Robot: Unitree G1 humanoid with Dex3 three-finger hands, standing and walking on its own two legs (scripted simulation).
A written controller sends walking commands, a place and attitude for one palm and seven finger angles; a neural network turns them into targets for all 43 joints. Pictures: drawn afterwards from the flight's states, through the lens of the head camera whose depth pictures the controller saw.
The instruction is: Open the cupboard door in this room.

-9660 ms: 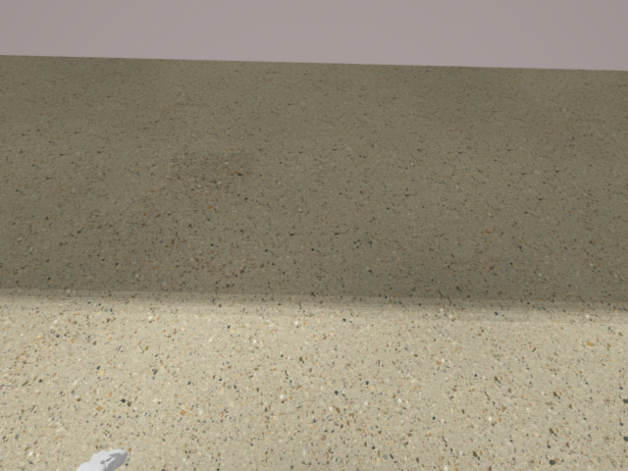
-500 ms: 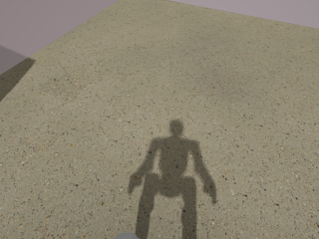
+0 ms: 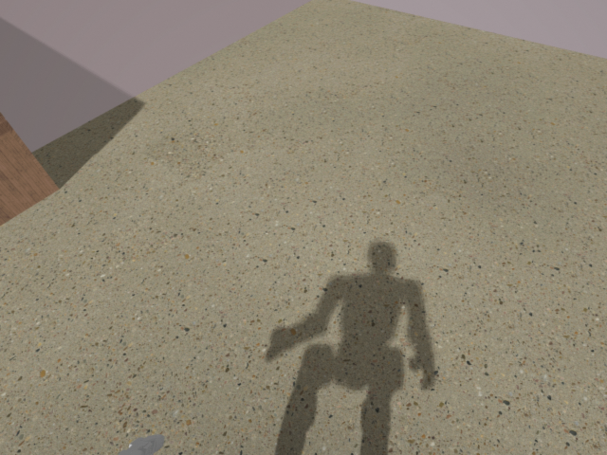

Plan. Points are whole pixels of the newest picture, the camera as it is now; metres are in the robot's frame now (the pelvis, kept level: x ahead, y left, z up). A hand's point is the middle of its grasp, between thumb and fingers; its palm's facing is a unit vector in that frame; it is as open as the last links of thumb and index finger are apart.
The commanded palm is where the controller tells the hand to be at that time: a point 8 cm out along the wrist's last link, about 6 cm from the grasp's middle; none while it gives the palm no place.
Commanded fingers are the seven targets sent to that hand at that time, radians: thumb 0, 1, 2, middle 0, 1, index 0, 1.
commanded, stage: turn or walk to find it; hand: left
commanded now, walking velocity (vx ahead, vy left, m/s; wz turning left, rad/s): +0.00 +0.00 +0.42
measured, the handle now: out of the picture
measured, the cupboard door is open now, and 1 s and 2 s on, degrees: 0 0 0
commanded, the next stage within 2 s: stand and wait in 1.46 s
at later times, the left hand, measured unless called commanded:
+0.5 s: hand out of the picture -0.07 +0.22 -0.18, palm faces +0.29 -0.93 -0.24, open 7.3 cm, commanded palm none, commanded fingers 0.00 0.90 0.90 -0.20 -0.30 -0.20 -0.30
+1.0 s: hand out of the picture -0.06 +0.18 -0.14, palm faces +0.45 -0.85 -0.27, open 7.3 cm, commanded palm none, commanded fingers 0.00 0.90 0.90 -0.20 -0.30 -0.20 -0.30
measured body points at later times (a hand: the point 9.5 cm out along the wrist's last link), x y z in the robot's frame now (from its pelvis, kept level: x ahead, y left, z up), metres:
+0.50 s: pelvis -0.04 +0.01 +0.00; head -0.01 +0.03 +0.44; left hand -0.08 +0.27 -0.16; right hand +0.11 -0.22 -0.14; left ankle -0.08 +0.12 -0.73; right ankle +0.00 -0.10 -0.72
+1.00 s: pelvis -0.05 -0.02 +0.01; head -0.01 -0.04 +0.45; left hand -0.09 +0.23 -0.12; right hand +0.12 -0.23 -0.15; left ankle -0.13 +0.09 -0.65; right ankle +0.00 -0.11 -0.73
